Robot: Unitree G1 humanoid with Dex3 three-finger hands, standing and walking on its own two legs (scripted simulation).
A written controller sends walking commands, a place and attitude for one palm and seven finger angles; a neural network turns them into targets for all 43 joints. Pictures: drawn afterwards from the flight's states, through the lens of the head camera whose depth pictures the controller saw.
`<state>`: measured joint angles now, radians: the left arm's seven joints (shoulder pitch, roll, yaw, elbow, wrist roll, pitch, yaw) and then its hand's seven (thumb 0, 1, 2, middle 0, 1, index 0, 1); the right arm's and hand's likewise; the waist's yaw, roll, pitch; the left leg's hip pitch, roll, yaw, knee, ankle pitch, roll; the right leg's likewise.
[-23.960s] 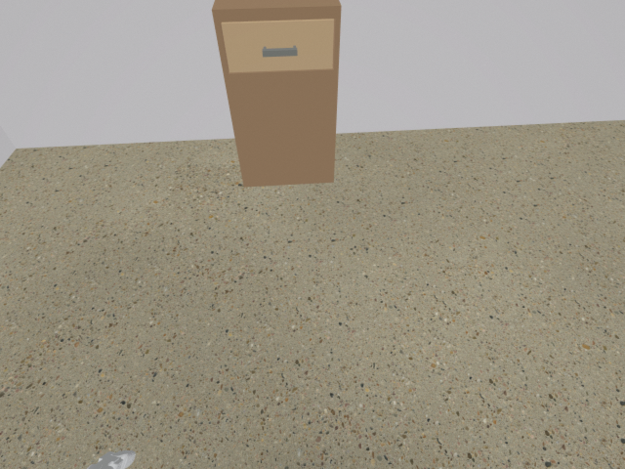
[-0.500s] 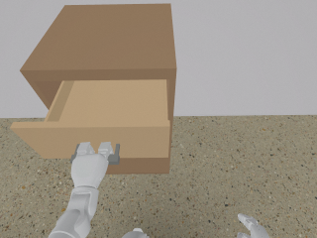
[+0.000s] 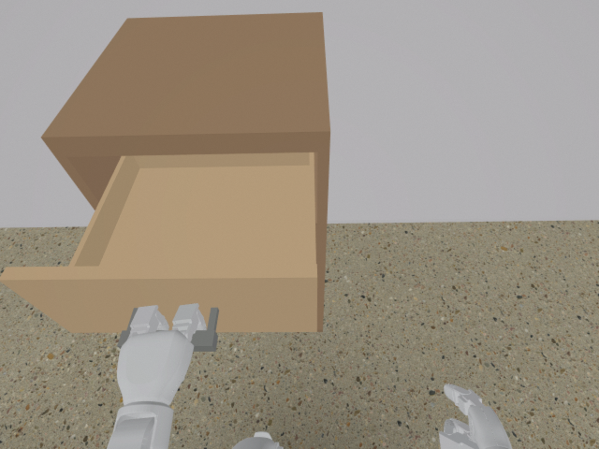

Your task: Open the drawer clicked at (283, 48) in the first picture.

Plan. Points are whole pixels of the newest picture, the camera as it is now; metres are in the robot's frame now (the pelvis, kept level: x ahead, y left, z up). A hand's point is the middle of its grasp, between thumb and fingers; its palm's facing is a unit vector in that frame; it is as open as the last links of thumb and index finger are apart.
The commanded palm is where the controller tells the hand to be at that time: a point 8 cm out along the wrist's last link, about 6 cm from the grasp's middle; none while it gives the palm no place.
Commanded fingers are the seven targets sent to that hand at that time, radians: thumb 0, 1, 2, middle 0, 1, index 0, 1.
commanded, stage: pull the drawer open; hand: left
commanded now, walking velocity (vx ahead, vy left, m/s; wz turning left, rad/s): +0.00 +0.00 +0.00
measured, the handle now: (172, 327) +0.29 +0.21 -0.02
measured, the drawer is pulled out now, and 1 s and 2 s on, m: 0.24 0.30 0.30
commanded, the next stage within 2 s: open the thumb to release the handle in 0.88 s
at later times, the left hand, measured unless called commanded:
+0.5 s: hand (163, 421) +0.17 +0.19 -0.04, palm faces -0.03 -0.11 -0.99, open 5.7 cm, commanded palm +0.14 +0.19 +0.01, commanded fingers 0.00 0.90 0.90 -0.40 -1.35 -0.40 -1.35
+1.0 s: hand (160, 426) +0.17 +0.19 -0.04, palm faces -0.08 -0.13 -0.99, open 5.8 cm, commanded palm +0.15 +0.21 +0.01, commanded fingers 0.00 0.76 0.84 -0.39 -1.34 -0.39 -1.34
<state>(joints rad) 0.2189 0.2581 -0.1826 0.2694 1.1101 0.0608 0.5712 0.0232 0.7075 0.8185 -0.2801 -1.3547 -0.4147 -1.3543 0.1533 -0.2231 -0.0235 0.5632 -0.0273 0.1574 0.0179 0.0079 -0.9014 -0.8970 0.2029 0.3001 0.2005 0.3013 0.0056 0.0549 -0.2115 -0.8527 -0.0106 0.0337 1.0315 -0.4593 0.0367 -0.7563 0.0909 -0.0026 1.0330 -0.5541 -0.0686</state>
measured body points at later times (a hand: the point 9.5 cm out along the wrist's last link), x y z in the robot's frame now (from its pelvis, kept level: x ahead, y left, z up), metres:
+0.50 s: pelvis -0.01 -0.02 -0.02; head +0.03 -0.05 +0.43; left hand +0.17 +0.19 +0.01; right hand +0.21 -0.22 -0.12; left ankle +0.02 +0.10 -0.67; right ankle -0.03 -0.08 -0.67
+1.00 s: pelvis +0.01 -0.02 -0.02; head +0.07 -0.05 +0.42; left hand +0.17 +0.20 +0.02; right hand +0.21 -0.24 -0.13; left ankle +0.02 +0.10 -0.67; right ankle -0.03 -0.08 -0.67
